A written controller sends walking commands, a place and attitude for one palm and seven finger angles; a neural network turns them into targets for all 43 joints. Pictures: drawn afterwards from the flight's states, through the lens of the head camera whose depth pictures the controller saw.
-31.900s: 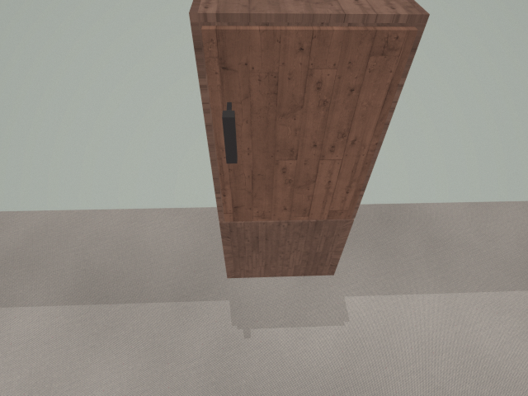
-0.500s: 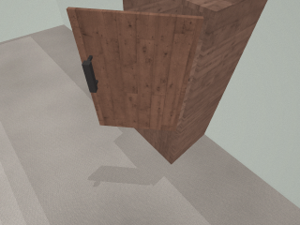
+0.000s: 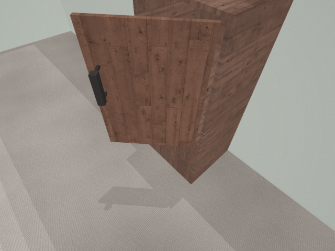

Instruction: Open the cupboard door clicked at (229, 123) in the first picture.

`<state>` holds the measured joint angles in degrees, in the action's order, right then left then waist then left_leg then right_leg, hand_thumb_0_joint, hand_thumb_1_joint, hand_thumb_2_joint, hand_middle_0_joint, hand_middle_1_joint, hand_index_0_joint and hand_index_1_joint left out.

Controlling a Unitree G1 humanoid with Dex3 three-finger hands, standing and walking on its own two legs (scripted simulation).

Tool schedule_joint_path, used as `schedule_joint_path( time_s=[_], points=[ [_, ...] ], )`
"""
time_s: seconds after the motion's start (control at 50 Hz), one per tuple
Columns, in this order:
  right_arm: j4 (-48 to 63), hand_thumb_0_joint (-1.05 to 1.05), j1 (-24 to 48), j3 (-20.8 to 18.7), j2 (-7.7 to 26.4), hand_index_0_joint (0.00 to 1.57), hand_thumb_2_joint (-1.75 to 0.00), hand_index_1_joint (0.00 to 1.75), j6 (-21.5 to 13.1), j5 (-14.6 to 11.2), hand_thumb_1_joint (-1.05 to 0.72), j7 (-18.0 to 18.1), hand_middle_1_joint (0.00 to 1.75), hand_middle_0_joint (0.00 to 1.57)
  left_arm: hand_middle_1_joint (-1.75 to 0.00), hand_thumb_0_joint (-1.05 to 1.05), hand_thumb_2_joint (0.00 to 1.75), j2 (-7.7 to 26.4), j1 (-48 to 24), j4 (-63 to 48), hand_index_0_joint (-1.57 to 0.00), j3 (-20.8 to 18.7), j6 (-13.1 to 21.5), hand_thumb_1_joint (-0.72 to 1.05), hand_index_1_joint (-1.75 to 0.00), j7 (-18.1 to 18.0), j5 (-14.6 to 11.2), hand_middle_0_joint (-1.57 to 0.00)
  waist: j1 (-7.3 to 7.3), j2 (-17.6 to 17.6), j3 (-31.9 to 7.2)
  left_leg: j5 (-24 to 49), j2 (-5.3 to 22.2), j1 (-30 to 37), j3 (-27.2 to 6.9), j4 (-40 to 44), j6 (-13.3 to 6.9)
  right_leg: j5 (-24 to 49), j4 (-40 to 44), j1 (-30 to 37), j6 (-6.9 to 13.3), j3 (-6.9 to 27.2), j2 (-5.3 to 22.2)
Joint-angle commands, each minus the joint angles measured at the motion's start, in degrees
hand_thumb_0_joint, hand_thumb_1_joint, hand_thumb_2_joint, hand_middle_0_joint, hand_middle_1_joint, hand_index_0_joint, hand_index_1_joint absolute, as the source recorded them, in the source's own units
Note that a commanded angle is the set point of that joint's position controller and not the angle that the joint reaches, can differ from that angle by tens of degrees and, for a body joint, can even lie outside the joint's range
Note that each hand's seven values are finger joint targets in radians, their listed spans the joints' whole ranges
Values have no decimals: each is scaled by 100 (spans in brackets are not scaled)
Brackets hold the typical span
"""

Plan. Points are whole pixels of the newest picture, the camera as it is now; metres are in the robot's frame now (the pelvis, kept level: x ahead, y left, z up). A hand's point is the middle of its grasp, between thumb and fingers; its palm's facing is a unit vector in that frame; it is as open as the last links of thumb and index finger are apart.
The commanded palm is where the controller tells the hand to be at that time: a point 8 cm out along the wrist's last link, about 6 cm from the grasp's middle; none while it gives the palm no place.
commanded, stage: look again from close up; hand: left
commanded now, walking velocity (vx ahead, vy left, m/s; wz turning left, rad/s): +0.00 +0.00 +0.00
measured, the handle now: (100, 85) +0.62 +0.27 +0.03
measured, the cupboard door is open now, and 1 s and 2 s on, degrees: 44 44 44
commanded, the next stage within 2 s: shuffle to correct the standing spot in 0.34 s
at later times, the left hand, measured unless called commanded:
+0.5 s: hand out of the picture -0.03 +0.20 -0.18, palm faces +0.03 -0.98 -0.20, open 7.4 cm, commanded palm none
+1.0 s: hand out of the picture +0.03 +0.21 -0.18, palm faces +0.10 -0.98 -0.16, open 7.4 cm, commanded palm none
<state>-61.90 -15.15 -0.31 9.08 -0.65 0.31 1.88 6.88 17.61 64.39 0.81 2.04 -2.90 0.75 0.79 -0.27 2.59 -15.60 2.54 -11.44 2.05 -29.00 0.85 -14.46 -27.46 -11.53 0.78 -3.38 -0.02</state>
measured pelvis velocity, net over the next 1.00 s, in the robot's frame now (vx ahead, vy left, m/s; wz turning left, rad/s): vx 0.03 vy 0.05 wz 0.03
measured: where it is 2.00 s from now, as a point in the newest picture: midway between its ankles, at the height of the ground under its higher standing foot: outside the picture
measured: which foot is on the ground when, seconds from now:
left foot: down 0.00-0.94, up 0.96-1.00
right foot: down 0.00-1.00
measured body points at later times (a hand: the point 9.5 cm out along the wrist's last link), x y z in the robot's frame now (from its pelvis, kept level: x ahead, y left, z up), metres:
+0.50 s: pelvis -0.03 +0.02 +0.00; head -0.03 +0.03 +0.45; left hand -0.03 +0.25 -0.16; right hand -0.02 -0.21 -0.15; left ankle -0.01 +0.13 -0.74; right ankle +0.00 -0.11 -0.74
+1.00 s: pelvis +0.03 +0.05 -0.01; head +0.04 +0.06 +0.44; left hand +0.02 +0.26 -0.17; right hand +0.00 -0.17 -0.16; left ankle +0.00 +0.12 -0.72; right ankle +0.02 -0.09 -0.74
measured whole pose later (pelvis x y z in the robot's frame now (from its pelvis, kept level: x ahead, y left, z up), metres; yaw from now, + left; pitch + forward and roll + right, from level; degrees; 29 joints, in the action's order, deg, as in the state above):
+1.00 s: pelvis +0.03 +0.05 -0.01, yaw +2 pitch -1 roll -1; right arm -62.3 -22.4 0.4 6.7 -0.7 0.8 0.8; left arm 7.8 20.0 59.7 -1.8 3.1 -1.5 1.4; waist -0.6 0.6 1.5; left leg -27.4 -0.7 -15.9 4.3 -44.2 -1.7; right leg -19.1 -32.7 -11.9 -0.7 -5.5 3.3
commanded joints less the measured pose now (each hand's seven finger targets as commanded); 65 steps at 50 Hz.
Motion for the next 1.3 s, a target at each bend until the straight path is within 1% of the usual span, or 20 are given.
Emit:
schedule_joint_path(
  time_s=[0.0,0.1,0.42,0.54,0.68,0.72,0.76,0.8,0.84,0.88,0.92,0.96,1.0,1.04,1.08,1.1,1.12,1.14,1.22,1.28],
  points=[
    [343,0,-375,-67,442,20,-90,30,-112,34,-90,6,30,20,-30,0,90,748,237,-350,-20,-137,-1,90,-30,6,29,-20,-5,-115,-20,1278,335,-167,-330,360,-173,1627,151,48,166,527,669],
    [474,0,-307,-70,546,20,-90,30,-84,54,-90,-29,30,20,-30,0,90,753,287,-438,-20,-118,-90,90,-30,63,32,-20,-67,-91,381,74,293,-576,-524,767,-235,-94,486,-228,110,570,546],
    [348,0,-412,-56,644,20,-90,30,-110,50,-90,-65,30,20,-30,0,90,814,400,-571,-20,-137,-94,90,-30,107,23,-20,-116,76,178,-338,279,-721,-635,1083,-266,-1,580,-2,66,526,604],
    [266,0,-597,-57,563,20,-90,30,9,109,-90,-110,30,20,-30,0,90,872,578,-558,-20,-236,-133,90,-30,126,70,-20,-155,139,468,-1462,38,-1035,-406,695,-281,-1815,736,-378,237,814,718],
    [285,0,-938,-62,352,20,-90,30,-39,103,-90,-135,30,20,-30,0,90,961,625,-606,-20,-378,-121,90,-30,125,69,-20,-71,401,631,-917,-180,-841,-75,183,-272,-2063,815,-683,466,1016,1018],
    [231,0,-1119,-60,421,20,-90,30,-92,97,-90,-122,30,20,-30,0,90,789,547,-641,-20,-370,-132,90,-30,135,78,-20,-11,-159,700,-972,56,-637,-481,668,-384,-1669,239,-881,365,576,706],
    [168,0,-1378,-106,682,20,-90,30,-145,88,-90,-69,30,20,-30,0,90,487,478,-690,-20,-299,-106,90,-30,168,106,-20,42,-996,568,-882,772,-291,-1388,1387,-756,-931,-896,-1051,176,-226,186],
    [141,0,-1409,-85,636,20,-90,30,-180,89,-90,-24,30,20,-30,0,90,328,293,-765,-20,-243,-24,90,-30,184,108,-20,22,-828,584,557,1030,233,-1620,1283,-1114,-1115,-1162,-1437,172,-269,156],
    [171,0,-1230,-50,582,20,-90,30,-198,77,-90,-12,30,20,-30,0,90,261,484,-687,-20,-262,25,90,-30,194,66,-20,-142,-596,318,1656,895,112,-1127,804,-1084,-826,-573,-737,179,-264,209],
    [299,0,-878,-28,441,20,-90,30,-239,21,-90,-18,30,20,-30,0,90,466,1116,-466,-20,-351,83,90,-30,175,52,-20,-441,8,36,1427,310,-976,-393,-64,-705,464,56,899,369,354,664],
    [542,0,-512,-72,292,20,-90,30,-250,55,-90,-87,30,20,-30,0,90,1158,1710,-245,-20,-506,132,90,-30,112,29,-20,-598,1403,80,-1267,-322,-2404,424,-1467,-230,1350,841,1712,1155,2294,2335],
    [726,0,30,-130,252,20,-90,30,-211,70,-90,-139,30,20,-30,0,90,1079,1722,-279,-20,-548,132,90,-30,50,107,-20,-679,1068,388,-1794,25,-2907,-78,-2525,-218,1571,1029,1443,1516,2557,2675],
    [736,0,-23,-157,122,20,-90,30,-191,34,-90,-237,30,20,-30,0,90,1059,1104,-491,-20,-549,98,90,-30,45,143,-20,-381,930,295,-1503,203,-2270,-244,-2062,-249,1075,939,695,1233,1766,2368],
    [554,0,-553,-149,16,20,-90,30,-150,38,-90,-291,30,20,-30,0,90,1072,447,-690,-20,-540,59,90,-30,95,118,-20,29,900,290,-237,-91,-467,263,-799,-190,-117,906,-853,734,795,1746],
    [247,0,-1302,-185,185,20,-90,30,-152,71,-90,-264,30,20,-30,0,90,931,238,-775,-20,-516,-46,90,-30,148,128,-20,301,89,342,-105,-286,770,517,-88,-50,-1423,145,-1791,399,199,1028],
    [188,0,-1661,-272,572,20,-90,30,-149,136,-90,-200,30,20,-30,0,90,685,169,-889,-20,-479,-124,90,-30,174,104,-20,402,-943,447,-819,473,665,-674,608,-253,-1701,-1006,-2177,180,-197,528],
    [224,0,-1934,-338,998,20,-90,30,-157,189,-90,-129,30,20,-30,0,90,379,166,-1045,-20,-417,-131,90,-30,178,76,-20,434,-1678,361,-1040,1646,420,-2422,1694,-871,-2163,-2375,-2450,-27,-472,45],
    [317,0,-1686,-311,978,20,-90,30,-161,196,-90,-98,30,20,-30,0,90,416,76,-1104,-20,-402,-106,90,-30,156,85,-20,336,-906,299,-882,1968,144,-2784,1882,-1259,-2027,-3110,-2334,146,45,242],
    [486,0,-436,-61,456,20,-90,30,-317,135,-90,23,30,20,-30,0,90,164,430,-651,-20,-267,-135,90,-30,147,22,-20,-204,-456,-59,3368,1498,-235,-1028,1244,-1152,-885,-2612,-1269,-89,368,581],
    [401,0,-354,-120,607,20,-90,30,-230,106,-90,89,30,20,-30,0,90,277,384,-605,-20,-243,-238,90,-30,130,-5,-20,-113,-627,-320,4539,1395,233,-538,850,-1090,-761,-1545,-773,-158,111,374]
  ],
)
